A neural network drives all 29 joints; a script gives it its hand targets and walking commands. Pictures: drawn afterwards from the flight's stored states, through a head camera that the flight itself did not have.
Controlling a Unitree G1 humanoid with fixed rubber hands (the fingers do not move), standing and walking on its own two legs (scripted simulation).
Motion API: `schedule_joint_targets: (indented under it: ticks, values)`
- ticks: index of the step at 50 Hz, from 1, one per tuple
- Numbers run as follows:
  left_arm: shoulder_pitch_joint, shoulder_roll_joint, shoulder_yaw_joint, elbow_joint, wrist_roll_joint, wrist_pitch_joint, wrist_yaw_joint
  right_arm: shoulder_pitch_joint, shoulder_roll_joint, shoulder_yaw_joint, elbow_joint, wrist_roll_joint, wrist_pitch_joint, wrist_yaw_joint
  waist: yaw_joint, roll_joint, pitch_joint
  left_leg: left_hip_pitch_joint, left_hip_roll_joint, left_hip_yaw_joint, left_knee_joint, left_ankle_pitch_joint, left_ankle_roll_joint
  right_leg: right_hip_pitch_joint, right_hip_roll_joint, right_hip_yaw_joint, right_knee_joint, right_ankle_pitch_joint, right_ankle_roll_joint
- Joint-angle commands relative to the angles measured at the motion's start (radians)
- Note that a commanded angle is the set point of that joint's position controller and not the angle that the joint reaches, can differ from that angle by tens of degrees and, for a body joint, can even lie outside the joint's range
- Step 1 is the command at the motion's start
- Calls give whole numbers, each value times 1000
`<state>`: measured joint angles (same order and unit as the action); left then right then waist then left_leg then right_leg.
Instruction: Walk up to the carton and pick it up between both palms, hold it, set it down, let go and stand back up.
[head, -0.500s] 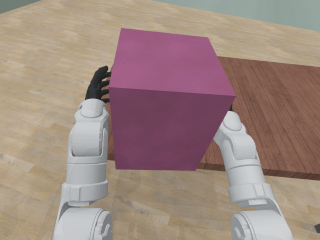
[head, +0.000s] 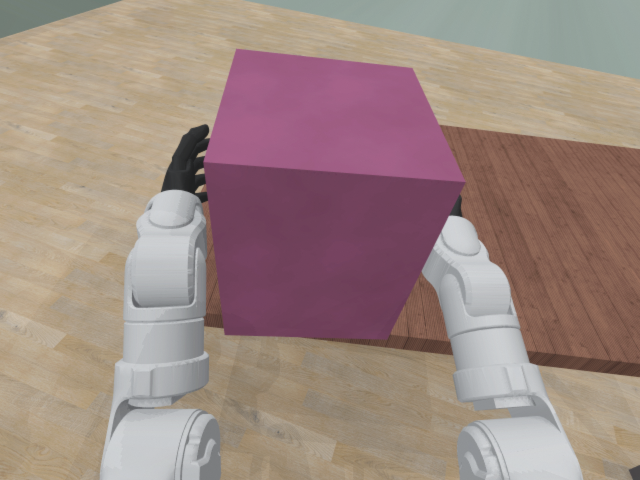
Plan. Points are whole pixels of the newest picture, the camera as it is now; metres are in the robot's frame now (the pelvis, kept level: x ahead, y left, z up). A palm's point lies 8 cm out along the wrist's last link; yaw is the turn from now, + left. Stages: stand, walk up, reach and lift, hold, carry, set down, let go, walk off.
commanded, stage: reach and lift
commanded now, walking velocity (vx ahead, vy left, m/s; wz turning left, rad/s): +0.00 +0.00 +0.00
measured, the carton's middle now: (316, 203) +0.39 -0.03 +0.18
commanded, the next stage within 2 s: hold in 0.22 s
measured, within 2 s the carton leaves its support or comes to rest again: neither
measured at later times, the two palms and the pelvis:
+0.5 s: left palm (150, 201) +0.35 +0.14 +0.23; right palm (433, 203) +0.35 -0.15 +0.21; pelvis +0.00 +0.00 +0.00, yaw -2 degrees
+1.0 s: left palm (151, 187) +0.36 +0.14 +0.24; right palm (437, 189) +0.36 -0.15 +0.23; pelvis -0.01 -0.01 +0.00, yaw +0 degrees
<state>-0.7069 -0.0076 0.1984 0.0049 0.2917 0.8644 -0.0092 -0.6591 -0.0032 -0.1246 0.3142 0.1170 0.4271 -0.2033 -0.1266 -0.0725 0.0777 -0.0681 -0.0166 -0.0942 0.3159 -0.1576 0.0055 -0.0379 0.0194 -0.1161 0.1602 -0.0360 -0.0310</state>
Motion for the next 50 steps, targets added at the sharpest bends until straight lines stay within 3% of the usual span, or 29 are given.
schedule_joint_targets:
  ticks: [1, 11, 18, 20, 23, 26, 29, 31, 36, 44, 50]
  values:
    - [-664, -445, -425, -198, -165, -88, -129, -846, 324, 314, -324, 76, -69, 34, -17, 101, -655, 1, -26, 61, -33, 258, -6, 347, 14, 3, 69, 247, 44]
    - [-687, -452, -432, -218, -171, -68, -123, -867, 313, 316, -325, 95, -45, 30, -15, 114, -674, 26, -23, 62, -26, 278, -16, 319, 20, 1, 65, 221, 41]
    - [-598, -492, -459, -407, -159, 1, -118, -834, 334, 460, -461, 202, -2, 3, 59, 114, -748, 117, -17, 58, 6, 543, -14, 388, 22, 13, 64, 356, 38]
    - [-576, -485, -463, -449, -154, 34, -124, -823, 327, 485, -485, 229, 15, -7, 72, 111, -717, 137, -10, 60, 5, 570, -17, 379, 20, 14, 53, 342, 34]
    - [-573, -449, -455, -439, -150, 74, -128, -824, 284, 455, -455, 230, 31, -13, 67, 97, -608, 132, -2, 79, -18, 460, -27, 330, 20, 13, 29, 194, 25]
    - [-617, -425, -452, -359, -164, 92, -126, -858, 253, 366, -382, 193, 38, -2, 37, 93, -477, 44, 9, 98, -68, 207, -30, 271, 19, 12, 17, -27, 18]
    - [-676, -433, -452, -295, -187, 87, -125, -905, 252, 290, -327, 159, 42, 13, 9, 114, -445, -65, 16, 93, -109, 4, -22, 274, 16, 12, 30, -120, 20]
    - [-716, -446, -457, -290, -202, 77, -126, -932, 268, 272, -320, 148, 47, 13, -3, 132, -493, -76, 14, 89, -101, -8, -20, 274, 14, 12, 36, -113, 22]
    - [-762, -454, -439, -298, -203, 52, -145, -946, 313, 296, -330, 154, 76, -8, 3, 153, -641, -33, -13, 88, -47, 140, -22, 299, 9, 12, 52, 11, 32]
    - [-704, -413, -361, -296, -149, 75, -180, -899, 307, 343, -341, 200, 106, -38, 41, 111, -606, -15, -18, 82, -46, 224, -8, 332, 5, 4, 56, 100, 45]
    - [-678, -413, -365, -336, -147, 81, -187, -892, 315, 380, -399, 226, 100, -53, 49, 90, -614, 25, -21, 86, -41, 273, -2, 340, 4, 3, 53, 156, 52]
